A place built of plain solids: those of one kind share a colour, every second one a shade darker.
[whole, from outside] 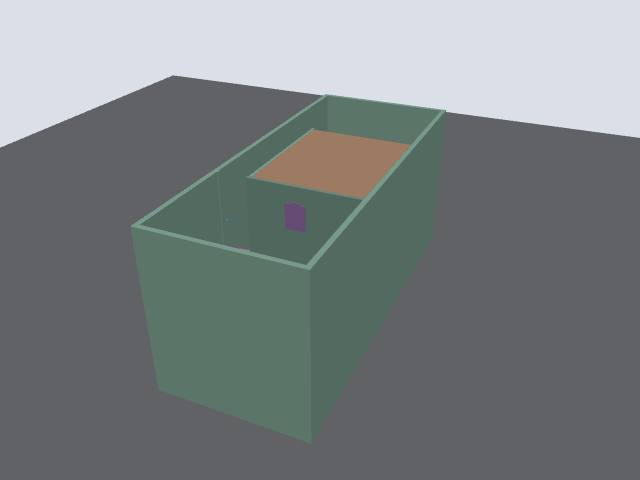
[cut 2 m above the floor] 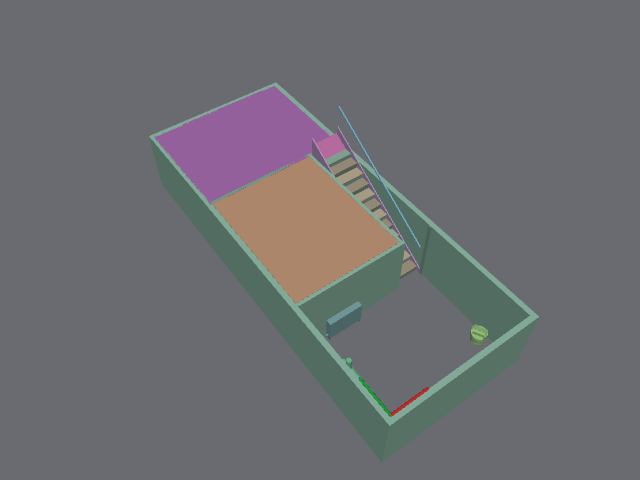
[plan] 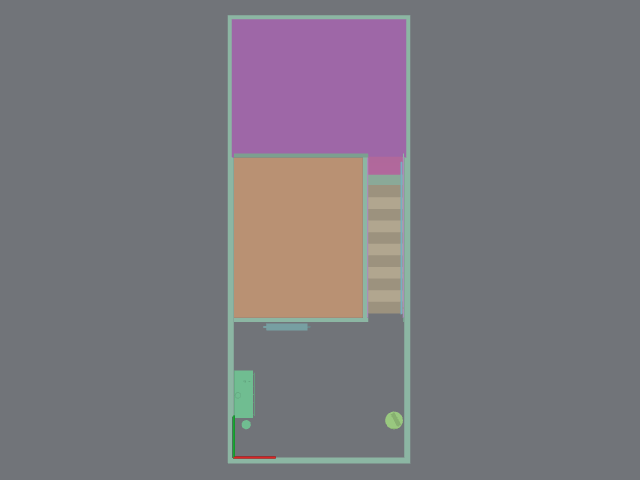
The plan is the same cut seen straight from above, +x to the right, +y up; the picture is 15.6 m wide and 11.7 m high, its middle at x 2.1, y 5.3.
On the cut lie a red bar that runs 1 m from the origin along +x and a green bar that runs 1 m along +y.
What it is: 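A farmhouse's boxed stair, a dwelling of no particular year; the kitchen below, the upper room 2.48 m above it, and between them a joiner's timber flight of 14 risers of about 0.177 m on goings of about 0.283 m, 0.84 m clear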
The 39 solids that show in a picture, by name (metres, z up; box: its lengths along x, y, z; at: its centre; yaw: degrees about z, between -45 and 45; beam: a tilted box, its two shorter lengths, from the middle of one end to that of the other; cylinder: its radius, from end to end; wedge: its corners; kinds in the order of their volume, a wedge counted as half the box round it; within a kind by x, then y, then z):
{
 "beside_box_1": {"box": [3.15, 3.91, 4.97], "at": [1.57, 5.36, 2.44]},
 "upper_1": {"box": [4.25, 3.37, 2.54], "at": [2.08, 8.99, 1.22]},
 "wall_1": {"box": [0.15, 10.93, 4.97], "at": [-0.07, 5.32, 2.44]},
 "wall_2": {"box": [3.28, 0.1, 2.6], "at": [1.64, 3.35, 1.25]},
 "wall_3": {"box": [3.28, 0.1, 4.97], "at": [1.64, 7.36, 2.44]},
 "wall_4": {"box": [4.45, 0.15, 4.97], "at": [2.08, -0.07, 2.44]},
 "wall_5": {"box": [4.45, 0.15, 4.97], "at": [2.08, 10.71, 2.44]},
 "wall_6": {"box": [0.1, 4.11, 4.97], "at": [3.19, 5.36, 2.44]},
 "wall_7": {"box": [0.031, 0.1, 2.6], "at": [4.13, 3.35, 1.25]},
 "wall_8": {"box": [0.031, 0.1, 4.97], "at": [4.13, 7.36, 2.44]},
 "wall_9": {"box": [0.15, 10.93, 4.97], "at": [4.22, 5.32, 2.44]},
 "carriage_1": {"wedge": [[3.27, 3.56, -0.05], [3.27, 3.56, -0.01], [3.27, 7.33, -0.05], [3.27, 7.33, 2.37], [4.12, 3.56, -0.05], [4.12, 3.56, -0.01], [4.12, 7.33, -0.05], [4.12, 7.33, 2.37]]},
 "string_1": {"wedge": [[3.25, 3.41, -0.05], [3.25, 3.41, 0.16], [3.25, 7.31, -0.05], [3.25, 7.31, 2.62], [3.28, 3.41, -0.05], [3.28, 3.41, 0.16], [3.28, 7.31, -0.05], [3.28, 7.31, 2.62]]},
 "string_2": {"wedge": [[4.12, 3.41, -0.05], [4.12, 3.41, 0.16], [4.12, 7.31, -0.05], [4.12, 7.31, 2.62], [4.15, 3.41, -0.05], [4.15, 3.41, 0.16], [4.15, 7.31, -0.05], [4.15, 7.31, 2.62]]},
 "rail_1": {"wedge": [[4.06, 3.49, 1.01], [4.06, 3.49, 1.06], [4.06, 7.21, 3.35], [4.06, 7.21, 3.4], [4.11, 3.49, 1.01], [4.11, 3.49, 1.06], [4.11, 7.21, 3.35], [4.11, 7.21, 3.4]]},
 "radiator_1": {"box": [1.01, 0.17, 0.65], "at": [1.29, 3.18, 0.41]},
 "tread_1": {"wedge": [[3.27, 3.51, 0.12], [3.27, 3.51, 0.17], [3.27, 3.84, 0.12], [3.27, 3.84, 0.17], [4.13, 3.51, 0.12], [4.13, 3.51, 0.17], [4.13, 3.84, 0.12], [4.13, 3.84, 0.17]]},
 "tread_2": {"wedge": [[3.27, 3.79, 0.35], [3.27, 3.8, 0.3], [3.27, 4.13, 0.3], [3.27, 4.13, 0.35], [4.13, 3.79, 0.35], [4.13, 3.8, 0.3], [4.13, 4.13, 0.3], [4.13, 4.13, 0.35]]},
 "tread_3": {"wedge": [[3.27, 4.08, 0.48], [3.27, 4.08, 0.53], [3.27, 4.41, 0.48], [3.27, 4.41, 0.53], [4.13, 4.08, 0.48], [4.13, 4.08, 0.53], [4.13, 4.41, 0.48], [4.13, 4.41, 0.53]]},
 "tread_4": {"wedge": [[3.27, 4.36, 0.65], [3.27, 4.36, 0.71], [3.27, 4.69, 0.65], [3.27, 4.69, 0.71], [4.13, 4.36, 0.65], [4.13, 4.36, 0.71], [4.13, 4.69, 0.65], [4.13, 4.69, 0.71]]},
 "tread_5": {"wedge": [[3.27, 4.64, 0.88], [3.27, 4.65, 0.83], [3.27, 4.98, 0.83], [3.27, 4.98, 0.88], [4.13, 4.64, 0.88], [4.13, 4.65, 0.83], [4.13, 4.98, 0.83], [4.13, 4.98, 0.88]]},
 "tread_6": {"wedge": [[3.27, 4.93, 1.01], [3.27, 4.93, 1.06], [3.27, 5.26, 1.01], [3.27, 5.26, 1.06], [4.13, 4.93, 1.01], [4.13, 4.93, 1.06], [4.13, 5.26, 1.01], [4.13, 5.26, 1.06]]},
 "tread_7": {"wedge": [[3.27, 5.21, 1.19], [3.27, 5.21, 1.24], [3.27, 5.54, 1.19], [3.27, 5.54, 1.24], [4.13, 5.21, 1.19], [4.13, 5.21, 1.24], [4.13, 5.54, 1.19], [4.13, 5.54, 1.24]]},
 "tread_8": {"wedge": [[3.27, 5.49, 1.37], [3.27, 5.49, 1.42], [3.27, 5.82, 1.37], [3.27, 5.82, 1.42], [4.13, 5.49, 1.37], [4.13, 5.49, 1.42], [4.13, 5.82, 1.37], [4.13, 5.82, 1.42]]},
 "tread_9": {"wedge": [[3.27, 5.77, 1.6], [3.27, 5.78, 1.54], [3.27, 6.11, 1.54], [3.27, 6.11, 1.6], [4.13, 5.77, 1.6], [4.13, 5.78, 1.54], [4.13, 6.11, 1.54], [4.13, 6.11, 1.6]]},
 "tread_10": {"wedge": [[3.27, 6.06, 1.72], [3.27, 6.06, 1.78], [3.27, 6.39, 1.72], [3.27, 6.39, 1.78], [4.13, 6.06, 1.72], [4.13, 6.06, 1.78], [4.13, 6.39, 1.72], [4.13, 6.39, 1.78]]},
 "tread_11": {"wedge": [[3.27, 6.34, 1.9], [3.27, 6.34, 1.95], [3.27, 6.67, 1.9], [3.27, 6.67, 1.95], [4.13, 6.34, 1.9], [4.13, 6.34, 1.95], [4.13, 6.67, 1.9], [4.13, 6.67, 1.95]]},
 "riser_1": {"wedge": [[3.27, 6.08, 1.57], [3.27, 6.08, 1.73], [3.27, 6.39, 1.66], [3.27, 6.39, 1.73], [4.13, 6.08, 1.57], [4.13, 6.08, 1.73], [4.13, 6.39, 1.66], [4.13, 6.39, 1.73]]},
 "riser_2": {"wedge": [[3.27, 6.36, 1.75], [3.27, 6.36, 1.91], [3.27, 6.67, 1.84], [3.27, 6.67, 1.91], [4.13, 6.36, 1.75], [4.13, 6.36, 1.91], [4.13, 6.67, 1.84], [4.13, 6.67, 1.91]]},
 "riser_3": {"wedge": [[3.27, 6.64, 1.92], [3.27, 6.64, 2.09], [3.27, 6.96, 2.02], [3.27, 6.96, 2.09], [4.13, 6.64, 1.92], [4.13, 6.64, 2.09], [4.13, 6.96, 2.02], [4.13, 6.96, 2.09]]},
 "kitchen_range_1": {"box": [0.024, 1.16, 0.22], "at": [0.01, 1.54, 0.92]},
 "kitchen_range_2": {"cylinder": 0.06, "from": [0.1, 1.51, 0.81], "to": [0.1, 1.51, 2.05]},
 "kitchen_range_3": {"box": [0.47, 1.16, 0.035], "at": [0.24, 1.54, 0.79]},
 "kitchen_range_4": {"cylinder": 0.11, "from": [0.3, 0.8, 0.0], "to": [0.3, 0.8, 0.28]},
 "kitchen_range_5": {"box": [0.02, 1.06, 0.02], "at": [0.5, 1.54, 0.76]},
 "log_basket_1": {"box": [0.1, 0.32, 0.1], "at": [3.86, 0.89, 0.35], "yaw": 28.4},
 "log_basket_2": {"cylinder": 0.22, "from": [3.9, 0.9, 0.2], "to": [3.9, 0.9, 0.3]},
 "log_basket_3": {"box": [0.11, 0.35, 0.11], "at": [3.95, 0.92, 0.35], "yaw": 28.4},
 "wall_mirror_1": {"box": [0.58, 0.034, 0.75], "at": [1.84, 7.43, 4.05]}
}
